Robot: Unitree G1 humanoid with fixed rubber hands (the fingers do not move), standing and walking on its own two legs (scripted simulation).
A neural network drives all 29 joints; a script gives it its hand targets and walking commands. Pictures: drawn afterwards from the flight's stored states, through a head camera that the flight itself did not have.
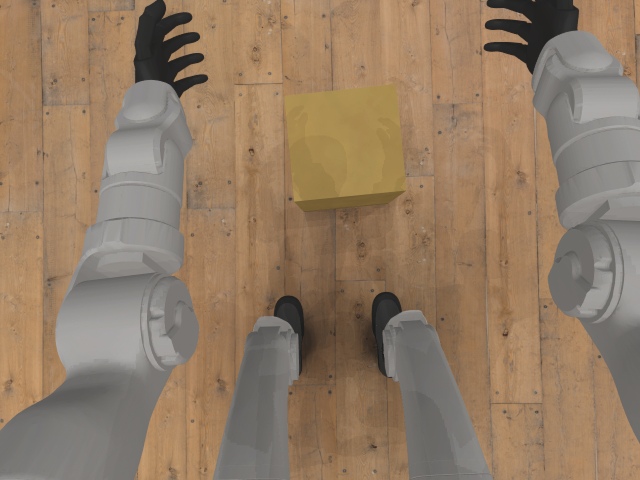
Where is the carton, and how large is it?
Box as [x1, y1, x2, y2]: [284, 84, 406, 211]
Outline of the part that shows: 395,84 284,96 294,201 303,211 387,203 406,190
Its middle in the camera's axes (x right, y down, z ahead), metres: +0.05 -0.17 +0.85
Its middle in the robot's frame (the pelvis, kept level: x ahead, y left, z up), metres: +0.54 -0.02 -0.53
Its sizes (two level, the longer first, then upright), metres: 0.210 0.200 0.250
